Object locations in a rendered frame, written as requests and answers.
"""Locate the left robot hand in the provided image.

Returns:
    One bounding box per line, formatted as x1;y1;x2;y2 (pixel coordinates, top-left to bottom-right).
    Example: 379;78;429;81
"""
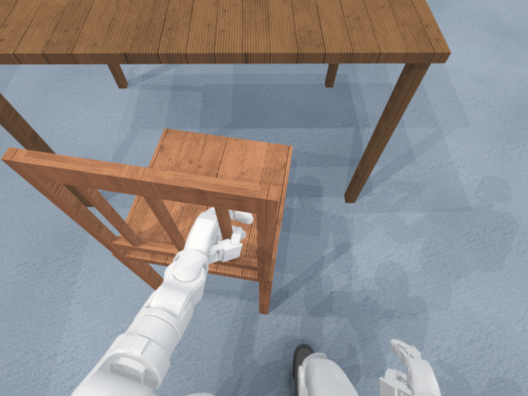
183;207;253;264

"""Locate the left robot forearm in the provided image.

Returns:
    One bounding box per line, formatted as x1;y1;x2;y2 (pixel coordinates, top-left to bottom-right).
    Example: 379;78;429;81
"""
70;249;209;396

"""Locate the right robot foot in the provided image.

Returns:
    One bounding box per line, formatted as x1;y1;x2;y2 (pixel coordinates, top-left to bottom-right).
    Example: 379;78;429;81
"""
293;344;314;396

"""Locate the table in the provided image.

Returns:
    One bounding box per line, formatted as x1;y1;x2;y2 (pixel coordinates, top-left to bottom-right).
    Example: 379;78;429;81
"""
0;0;451;207

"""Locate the chair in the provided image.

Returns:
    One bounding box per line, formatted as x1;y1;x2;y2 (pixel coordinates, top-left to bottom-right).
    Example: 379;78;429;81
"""
1;128;293;314

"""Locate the right robot hand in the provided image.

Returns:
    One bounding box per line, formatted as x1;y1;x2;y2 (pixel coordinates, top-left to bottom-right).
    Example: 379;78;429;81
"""
379;339;441;396

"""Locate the left robot upper arm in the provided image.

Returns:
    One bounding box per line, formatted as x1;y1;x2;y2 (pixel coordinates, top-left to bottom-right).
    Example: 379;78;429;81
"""
76;369;157;396

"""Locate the robot right thigh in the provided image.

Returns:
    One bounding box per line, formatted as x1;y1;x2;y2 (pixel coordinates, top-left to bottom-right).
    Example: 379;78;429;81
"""
298;358;359;396

